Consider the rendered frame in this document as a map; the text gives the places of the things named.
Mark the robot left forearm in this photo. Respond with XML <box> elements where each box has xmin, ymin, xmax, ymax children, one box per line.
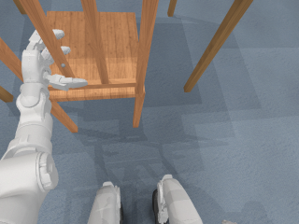
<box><xmin>0</xmin><ymin>82</ymin><xmax>53</xmax><ymax>161</ymax></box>

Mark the robot left upper arm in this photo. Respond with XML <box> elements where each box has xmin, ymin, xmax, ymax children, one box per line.
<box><xmin>0</xmin><ymin>151</ymin><xmax>59</xmax><ymax>224</ymax></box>

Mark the chair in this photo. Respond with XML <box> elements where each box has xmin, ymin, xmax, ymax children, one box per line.
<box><xmin>0</xmin><ymin>0</ymin><xmax>159</xmax><ymax>133</ymax></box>

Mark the left robot hand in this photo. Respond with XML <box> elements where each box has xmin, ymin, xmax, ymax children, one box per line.
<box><xmin>21</xmin><ymin>29</ymin><xmax>88</xmax><ymax>91</ymax></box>

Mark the right robot foot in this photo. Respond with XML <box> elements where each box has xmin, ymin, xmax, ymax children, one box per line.
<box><xmin>152</xmin><ymin>189</ymin><xmax>167</xmax><ymax>224</ymax></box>

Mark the left robot thigh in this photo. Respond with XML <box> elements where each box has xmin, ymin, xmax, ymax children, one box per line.
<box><xmin>87</xmin><ymin>185</ymin><xmax>121</xmax><ymax>224</ymax></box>

